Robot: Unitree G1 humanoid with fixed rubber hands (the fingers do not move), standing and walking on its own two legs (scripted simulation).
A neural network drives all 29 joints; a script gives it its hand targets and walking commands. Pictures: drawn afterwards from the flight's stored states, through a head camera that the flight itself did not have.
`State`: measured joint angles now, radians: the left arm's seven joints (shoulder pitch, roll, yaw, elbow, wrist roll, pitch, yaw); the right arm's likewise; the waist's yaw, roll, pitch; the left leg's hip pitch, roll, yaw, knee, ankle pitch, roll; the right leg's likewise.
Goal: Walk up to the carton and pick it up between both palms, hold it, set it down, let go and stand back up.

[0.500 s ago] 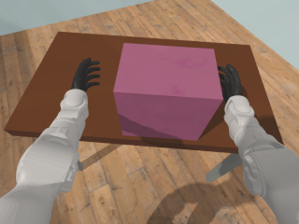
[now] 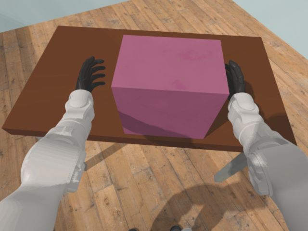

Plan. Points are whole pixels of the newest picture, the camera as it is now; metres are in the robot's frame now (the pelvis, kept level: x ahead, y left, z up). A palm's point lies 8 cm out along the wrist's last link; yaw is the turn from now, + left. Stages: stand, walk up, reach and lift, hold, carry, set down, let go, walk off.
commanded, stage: reach and lift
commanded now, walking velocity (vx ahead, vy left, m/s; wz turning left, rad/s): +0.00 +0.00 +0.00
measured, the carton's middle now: (167, 92) +0.50 -0.05 +0.02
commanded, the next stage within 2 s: none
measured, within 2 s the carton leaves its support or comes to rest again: neither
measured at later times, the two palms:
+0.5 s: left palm (102, 88) +0.49 +0.13 +0.07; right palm (234, 93) +0.45 -0.21 +0.06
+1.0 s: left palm (102, 90) +0.48 +0.13 +0.06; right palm (234, 97) +0.44 -0.21 +0.06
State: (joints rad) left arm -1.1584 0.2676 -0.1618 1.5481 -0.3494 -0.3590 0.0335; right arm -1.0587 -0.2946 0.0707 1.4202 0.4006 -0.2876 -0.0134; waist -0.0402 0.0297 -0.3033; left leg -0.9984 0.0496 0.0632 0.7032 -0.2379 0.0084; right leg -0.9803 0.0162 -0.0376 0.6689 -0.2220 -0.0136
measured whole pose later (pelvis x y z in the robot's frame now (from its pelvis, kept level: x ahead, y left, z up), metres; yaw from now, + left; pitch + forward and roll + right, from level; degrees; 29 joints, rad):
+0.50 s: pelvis +0.01 +0.00 +0.01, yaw +0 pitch +29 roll -1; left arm -1.10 0.18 0.04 1.53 -0.14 -0.39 0.07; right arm -0.97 -0.19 -0.12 1.31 0.19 -0.31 -0.12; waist -0.07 0.05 -0.28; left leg -0.91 0.05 0.06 0.63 -0.23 0.00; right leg -0.89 0.02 -0.04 0.60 -0.21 -0.02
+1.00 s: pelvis +0.03 +0.00 +0.03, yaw +2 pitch +22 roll -1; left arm -1.00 0.11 0.41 1.42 0.22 -0.47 0.06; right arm -0.84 -0.06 -0.62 1.12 -0.32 -0.39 -0.06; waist -0.08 0.04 -0.14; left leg -0.66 0.03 0.04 0.45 -0.17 0.00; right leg -0.63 0.01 -0.06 0.40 -0.15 -0.02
